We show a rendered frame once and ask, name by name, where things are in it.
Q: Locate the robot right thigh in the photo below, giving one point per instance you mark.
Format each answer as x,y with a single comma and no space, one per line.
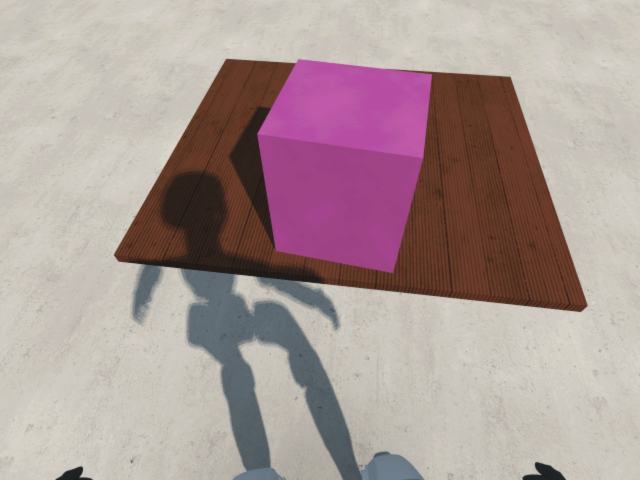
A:
390,467

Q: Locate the carton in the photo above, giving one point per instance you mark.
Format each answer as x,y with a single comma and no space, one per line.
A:
341,151

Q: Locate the table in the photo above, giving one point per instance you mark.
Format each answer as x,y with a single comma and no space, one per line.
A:
482,224

